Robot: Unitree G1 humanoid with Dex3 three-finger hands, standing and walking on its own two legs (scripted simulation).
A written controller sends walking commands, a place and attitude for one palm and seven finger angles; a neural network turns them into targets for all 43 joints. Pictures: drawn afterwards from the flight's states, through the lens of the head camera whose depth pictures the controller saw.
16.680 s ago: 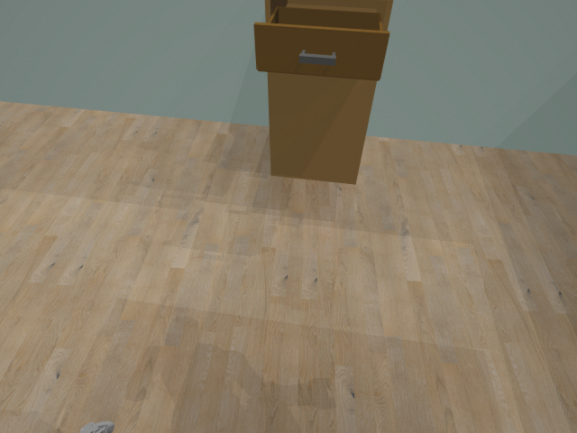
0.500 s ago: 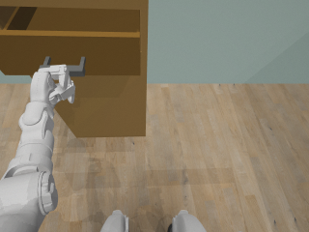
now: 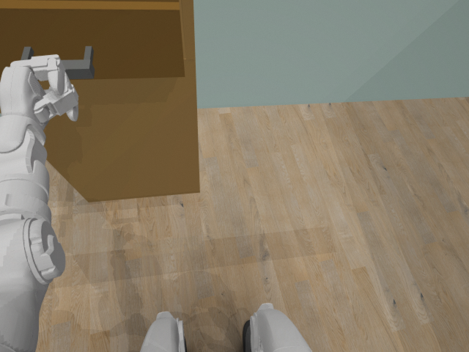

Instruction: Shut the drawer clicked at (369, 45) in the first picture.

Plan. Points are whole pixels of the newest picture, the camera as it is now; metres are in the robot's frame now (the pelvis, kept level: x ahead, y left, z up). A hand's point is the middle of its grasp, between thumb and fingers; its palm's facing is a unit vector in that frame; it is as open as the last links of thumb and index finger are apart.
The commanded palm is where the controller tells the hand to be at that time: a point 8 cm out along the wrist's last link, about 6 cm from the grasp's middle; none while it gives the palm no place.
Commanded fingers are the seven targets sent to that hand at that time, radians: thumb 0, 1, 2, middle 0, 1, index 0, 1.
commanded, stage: push the drawer shut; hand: left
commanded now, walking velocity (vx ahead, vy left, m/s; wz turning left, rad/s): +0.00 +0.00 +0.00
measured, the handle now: (57, 61) +0.59 +0.25 +0.09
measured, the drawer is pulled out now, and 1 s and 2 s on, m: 0.06 0.00 0.00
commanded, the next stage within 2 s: pull the fist back off the drawer in 0.72 s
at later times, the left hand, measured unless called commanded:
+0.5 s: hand (74, 66) +0.57 +0.22 +0.09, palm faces +0.05 -1.00 -0.03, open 3.4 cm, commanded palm +0.57 +0.25 +0.09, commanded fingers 0.00 0.90 0.90 -1.40 -1.60 -1.40 -1.60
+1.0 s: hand (72, 65) +0.57 +0.22 +0.09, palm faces +0.06 -1.00 -0.05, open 3.3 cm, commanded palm +0.58 +0.23 +0.09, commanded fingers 0.00 0.90 0.90 -1.40 -1.60 -1.40 -1.60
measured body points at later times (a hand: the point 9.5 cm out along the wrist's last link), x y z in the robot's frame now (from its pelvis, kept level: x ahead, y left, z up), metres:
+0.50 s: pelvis +0.00 +0.01 -0.01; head +0.17 +0.04 +0.41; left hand +0.56 +0.27 +0.10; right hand -0.04 -0.25 -0.11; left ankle +0.02 +0.13 -0.67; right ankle +0.02 -0.13 -0.67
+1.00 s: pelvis -0.02 +0.01 -0.02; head +0.16 +0.05 +0.39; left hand +0.56 +0.28 +0.10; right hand -0.06 -0.25 -0.11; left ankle +0.02 +0.13 -0.67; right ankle +0.02 -0.13 -0.67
